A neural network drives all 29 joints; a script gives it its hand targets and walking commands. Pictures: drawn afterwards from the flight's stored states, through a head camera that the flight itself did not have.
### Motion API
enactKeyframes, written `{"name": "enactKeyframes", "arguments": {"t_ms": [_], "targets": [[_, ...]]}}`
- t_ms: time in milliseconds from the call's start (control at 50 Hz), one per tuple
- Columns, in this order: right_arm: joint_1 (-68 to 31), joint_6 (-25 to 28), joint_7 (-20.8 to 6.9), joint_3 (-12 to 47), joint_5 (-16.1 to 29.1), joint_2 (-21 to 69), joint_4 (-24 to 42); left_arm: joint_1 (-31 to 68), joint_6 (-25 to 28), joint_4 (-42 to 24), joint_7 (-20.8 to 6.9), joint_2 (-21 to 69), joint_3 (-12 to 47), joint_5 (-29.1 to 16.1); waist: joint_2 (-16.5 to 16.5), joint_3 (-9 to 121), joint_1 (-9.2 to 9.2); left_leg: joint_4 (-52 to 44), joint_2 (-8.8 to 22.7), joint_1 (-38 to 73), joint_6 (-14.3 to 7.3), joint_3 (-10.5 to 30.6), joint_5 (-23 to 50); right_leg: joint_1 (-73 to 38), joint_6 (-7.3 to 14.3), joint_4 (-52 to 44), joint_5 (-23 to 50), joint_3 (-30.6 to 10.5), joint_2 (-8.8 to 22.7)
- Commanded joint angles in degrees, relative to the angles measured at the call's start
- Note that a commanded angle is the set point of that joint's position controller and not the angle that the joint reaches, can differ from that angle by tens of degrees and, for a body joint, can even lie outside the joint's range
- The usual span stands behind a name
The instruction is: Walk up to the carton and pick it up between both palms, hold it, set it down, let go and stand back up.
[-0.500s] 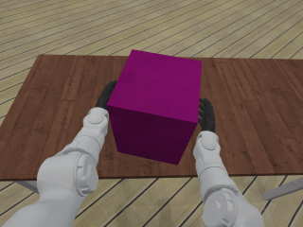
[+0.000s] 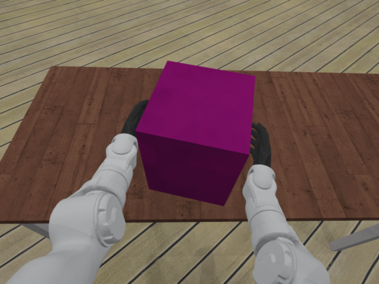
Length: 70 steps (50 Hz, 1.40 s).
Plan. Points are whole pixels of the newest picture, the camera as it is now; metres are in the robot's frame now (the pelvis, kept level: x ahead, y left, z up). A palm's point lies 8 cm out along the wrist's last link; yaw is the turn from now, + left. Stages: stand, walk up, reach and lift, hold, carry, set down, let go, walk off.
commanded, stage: reach and lift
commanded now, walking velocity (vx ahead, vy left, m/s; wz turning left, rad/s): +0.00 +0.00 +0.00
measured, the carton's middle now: (197, 137) +0.45 -0.04 +0.02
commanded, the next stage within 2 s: none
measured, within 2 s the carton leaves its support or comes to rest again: leaves its support in 0.30 s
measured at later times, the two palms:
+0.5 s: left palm (129, 137) +0.43 +0.12 +0.06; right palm (261, 163) +0.36 -0.17 +0.03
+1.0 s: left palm (127, 129) +0.43 +0.12 +0.09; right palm (265, 150) +0.37 -0.17 +0.07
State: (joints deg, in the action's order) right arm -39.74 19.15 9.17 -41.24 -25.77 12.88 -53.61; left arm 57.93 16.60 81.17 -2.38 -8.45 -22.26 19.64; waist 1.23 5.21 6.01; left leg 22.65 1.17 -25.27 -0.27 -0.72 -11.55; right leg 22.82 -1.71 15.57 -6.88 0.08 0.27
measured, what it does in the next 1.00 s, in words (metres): stands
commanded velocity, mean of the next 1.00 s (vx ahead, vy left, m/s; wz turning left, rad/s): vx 0.00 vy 0.00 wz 0.00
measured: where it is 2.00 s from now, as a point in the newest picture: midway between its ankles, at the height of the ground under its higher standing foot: outside the picture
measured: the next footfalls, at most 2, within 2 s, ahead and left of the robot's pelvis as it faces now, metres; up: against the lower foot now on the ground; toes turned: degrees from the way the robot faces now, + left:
none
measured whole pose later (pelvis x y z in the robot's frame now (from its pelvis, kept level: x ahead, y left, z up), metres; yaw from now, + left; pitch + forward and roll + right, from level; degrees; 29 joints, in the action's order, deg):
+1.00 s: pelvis -0.02 +0.00 +0.00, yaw +0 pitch +13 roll -1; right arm -40.2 17.0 12.2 -24.9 -9.2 4.7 -56.2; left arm 56.9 15.2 75.7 1.8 -5.7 -14.4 9.4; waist 1.2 7.7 3.8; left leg 21.4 1.2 -25.2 0.1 -0.5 -9.4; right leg 22.4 -1.6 14.0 -4.8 0.6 0.3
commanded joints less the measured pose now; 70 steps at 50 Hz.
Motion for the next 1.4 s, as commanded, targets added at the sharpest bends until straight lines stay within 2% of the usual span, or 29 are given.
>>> {"name": "enactKeyframes", "arguments": {"t_ms": [0, 20, 100, 120, 140, 180, 240, 360, 420, 500, 560, 620, 640, 760, 820, 920, 960, 1000, 1040, 1060, 1140, 1160, 1240, 1280, 1300, 1320, 1340, 1360, 1380], "targets": [[-31.7, 6.3, -8.8, 23.4, -5.5, 28.5, -2.9, 26.7, 4.7, -9.0, -6.1, 35.3, 4.0, 4.9, -5.9, 35.2, -3.4, 1.4, -0.2, 20.3, 4.7, -4.7, 33.1, -21.6, 0.3, 3.9, 30.3, 7.0, -1.2], [-33.7, 7.6, -8.5, 22.6, -6.0, 27.9, -1.9, 27.6, 4.8, -9.0, -5.8, 36.9, 5.9, 4.3, -5.9, 37.8, -2.39, 1.8, 0.1, 20.9, 5.1, -4.4, 34.7, -20.3, 0.6, 3.8, 29.9, 7.5, -1.9], [-33.9, 9.2, -8.4, 22.7, -6.0, 27.6, -3.6, 29.3, 6.0, -10.8, -5.0, 35.8, 7.0, 4.4, -7.3, 38.3, -3.3, 2.6, 0.6, 24.1, 5.9, -4.4, 37.6, -17.3, 1.3, 2.7, 27.1, 8.1, -2.0], [-35.5, 9.8, -8.4, 21.6, -6.8, 26.7, -4.2, 29.5, 6.1, -9.9, -4.6, 36.9, 7.7, 3.8, -6.6, 39.0, -1.71, 2.7, 0.9, 24.7, 6.2, -4.1, 38.2, -17.3, 1.3, 2.2, 27.2, 8.0, -2.2], [-35.6, 10.2, -8.4, 22.1, -7.0, 26.7, -3.9, 28.8, 6.3, -10.6, -4.6, 37.7, 7.9, 3.5, -5.9, 38.8, -2.65, 2.5, 0.9, 24.8, 6.1, -4.3, 39.1, -17.3, 1.4, 2.1, 27.2, 8.4, -2.7], [-35.8, 10.9, -8.2, 23.7, -6.2, 26.2, -3.9, 28.8, 7.0, -10.1, -4.4, 36.8, 9.4, 2.7, -5.4, 41.4, -2.4, 2.8, 0.8, 24.1, 5.6, -4.2, 38.3, -18.2, 1.3, 2.4, 30.0, 7.5, -2.4], [-36.0, 10.5, -7.7, 22.3, -6.0, 26.4, -6.5, 31.1, 6.6, -9.7, -4.7, 35.5, 8.3, 2.9, -5.2, 38.4, -2.85, 1.6, 0.5, 21.0, 5.0, -5.1, 32.6, -19.5, 1.3, 1.9, 26.6, 7.4, -2.0], [-38.9, 11.2, -8.1, 23.9, -4.4, 25.0, -6.6, 33.2, 7.2, -9.2, -3.8, 35.7, 10.5, 1.4, -6.2, 40.7, -3.48, 1.4, 0.3, 20.7, 5.1, -5.1, 30.9, -18.6, 1.6, 1.8, 25.3, 7.0, -2.0], [-39.6, 11.3, -8.2, 23.2, -3.5, 23.9, -7.9, 35.1, 7.4, -9.5, -3.3, 36.4, 11.8, 0.7, -6.9, 41.8, -2.65, 0.3, 0.5, 20.2, 5.0, -4.7, 27.4, -16.9, 2.0, 1.1, 22.1, 7.1, -2.1], [-40.3, 10.8, -8.5, 25.1, -3.3, 23.0, -6.0, 34.6, 6.8, -10.2, -3.0, 37.6, 13.9, -0.7, -5.2, 43.3, -2.55, 0.7, 1.0, 23.2, 5.4, -4.6, 30.3, -15.6, 2.4, 0.7, 22.5, 7.6, -3.0], [-41.5, 9.7, -8.4, 27.6, -0.9, 24.3, -5.5, 34.3, 6.1, -9.9, -2.9, 36.9, 13.8, -1.7, -5.0, 41.3, -3.92, -0.1, 0.6, 20.7, 4.5, -4.6, 25.2, -16.5, 2.3, 0.7, 19.4, 6.6, -2.7], [-41.9, 9.0, -8.9, 29.9, 0.6, 24.7, -3.5, 36.6, 6.0, -12.3, -2.4, 39.7, 17.6, -4.2, -6.9, 46.3, -2.58, 1.0, 0.7, 22.6, 5.5, -4.0, 27.6, -14.2, 2.8, 1.6, 20.5, 6.9, -3.4], [-41.1, 8.7, -8.8, 29.9, 0.8, 25.0, -4.8, 36.5, 6.3, -12.4, -2.6, 38.8, 17.0, -3.7, -6.1, 44.8, -3.89, 0.9, 0.5, 21.5, 5.0, -4.1, 26.5, -15.2, 2.5, 1.5, 20.2, 6.5, -3.2], [-41.8, 7.0, -8.7, 35.3, 5.3, 25.7, -1.4, 34.2, 5.0, -12.2, -2.5, 42.8, 21.7, -6.7, -6.6, 48.1, -2.25, 2.3, -0.3, 22.5, 5.5, -3.0, 32.0, -16.3, 2.5, 1.8, 25.6, 5.7, -3.2], [-40.4, 5.0, -8.7, 39.0, 8.0, 26.5, 0.5, 33.7, 4.4, -17.4, -2.2, 44.8, 22.7, -7.5, -7.6, 46.9, -3.49, 2.0, -0.3, 24.5, 5.7, -2.0, 33.8, -16.8, 2.7, 1.7, 25.1, 5.5, -3.5], [-42.0, 1.3, -8.2, 42.4, 11.4, 25.2, 4.2, 32.4, 2.2, -16.0, -2.7, 44.1, 22.1, -9.0, -4.5, 46.0, -3.58, 1.0, -1.3, 23.1, 4.1, -1.7, 29.3, -18.7, 2.3, 0.9, 23.9, 4.5, -3.2], [-40.3, 0.5, -8.5, 44.7, 13.3, 26.2, 4.4, 33.2, 2.0, -23.1, -1.9, 46.0, 25.1, -9.7, -7.7, 48.0, -3.99, 1.7, -0.8, 26.1, 5.4, -0.7, 34.8, -18.2, 2.5, 1.5, 24.9, 4.8, -3.7], [-40.6, -1.1, -8.4, 44.8, 14.4, 25.3, 5.0, 32.6, -0.2, -21.7, -2.0, 47.0, 25.1, -9.9, -6.9, 44.4, -2.24, 1.4, -1.2, 26.3, 5.4, -0.5, 33.0, -17.1, 2.4, 0.8, 24.0, 4.9, -3.5], [-42.8, -2.8, -7.9, 45.2, 16.0, 24.1, 7.3, 30.1, -2.5, -20.2, -2.6, 46.5, 24.4, -9.8, -5.1, 42.3, -2.59, 0.4, -1.9, 25.2, 4.3, -0.7, 28.8, -19.3, 2.4, 0.2, 22.6, 4.2, -3.4], [-43.9, -3.4, -8.3, 47.7, 18.1, 24.8, 8.0, 29.6, -3.0, -23.3, -2.2, 47.0, 23.5, -9.3, -6.6, 42.0, -4.77, 0.2, -1.6, 26.3, 4.3, -0.9, 29.5, -19.9, 2.2, 0.5, 21.0, 3.9, -3.5], [-47.6, -5.3, -8.3, 48.8, 20.5, 24.2, 11.9, 31.1, -6.3, -28.5, -1.7, 49.2, 26.5, -11.1, -6.3, 45.4, -3.53, 1.4, -1.6, 28.9, 5.1, 0.3, 32.5, -19.5, 2.4, 1.0, 21.8, 3.9, -4.0], [-47.0, -6.7, -8.0, 48.3, 20.8, 23.4, 11.8, 30.7, -7.8, -26.3, -2.1, 47.5, 25.2, -10.4, -4.9, 42.1, -3.36, 0.7, -2.3, 27.4, 4.3, -0.4, 29.1, -20.9, 2.0, 0.5, 21.1, 3.9, -3.6], [-49.2, -9.8, -8.8, 53.1, 25.8, 23.8, 18.0, 29.8, -11.8, -35.6, -0.8, 49.9, 27.0, -12.0, -4.7, 44.5, -5.19, 0.9, -1.8, 31.1, 4.3, 0.8, 30.3, -20.0, 2.2, 0.8, 17.7, 4.3, -4.6], [-48.3, -11.5, -8.4, 52.5, 26.2, 22.1, 18.7, 27.3, -14.7, -34.7, -0.9, 48.8, 27.4, -11.5, -4.0, 40.7, -4.13, 0.1, -2.5, 29.2, 3.8, 1.0, 26.7, -19.9, 2.0, 0.1, 16.5, 3.8, -4.1], [-46.7, -12.8, -7.7, 50.5, 26.0, 21.0, 16.6, 27.9, -16.3, -34.8, -1.3, 47.6, 26.6, -11.2, -3.7, 36.5, -2.31, -0.6, -2.6, 29.2, 3.7, 1.0, 24.5, -20.5, 2.2, -0.3, 15.9, 4.1, -3.7], [-46.7, -13.9, -7.9, 50.2, 26.4, 20.6, 14.6, 28.0, -17.8, -36.7, -1.7, 45.9, 24.4, -10.1, -3.5, 34.0, -4.33, -1.9, -2.5, 28.9, 3.3, 0.5, 21.9, -20.8, 2.0, -0.6, 12.6, 3.9, -4.0], [-48.6, -13.7, -7.5, 49.0, 26.5, 20.1, 17.0, 28.5, -19.3, -36.3, -2.2, 46.7, 25.4, -10.2, -3.8, 34.7, -3.03, -1.8, -3.1, 29.0, 3.4, 0.4, 20.7, -20.9, 2.0, -0.7, 12.7, 4.1, -3.7], [-49.5, -14.5, -7.6, 49.8, 27.8, 19.9, 17.6, 25.6, -20.9, -36.8, -2.2, 47.1, 24.2, -9.6, -3.6, 34.5, -3.99, -1.6, -2.9, 30.3, 3.4, 0.4, 22.6, -21.7, 2.0, -0.5, 14.0, 4.2, -4.0], [-48.6, -15.0, -7.4, 49.0, 27.6, 20.3, 17.6, 27.7, -21.4, -36.9, -2.6, 46.3, 24.0, -10.0, -2.5, 33.2, -3.36, -1.8, -3.6, 28.5, 3.0, 0.5, 20.1, -22.5, 1.9, -0.8, 13.6, 3.5, -3.6]]}}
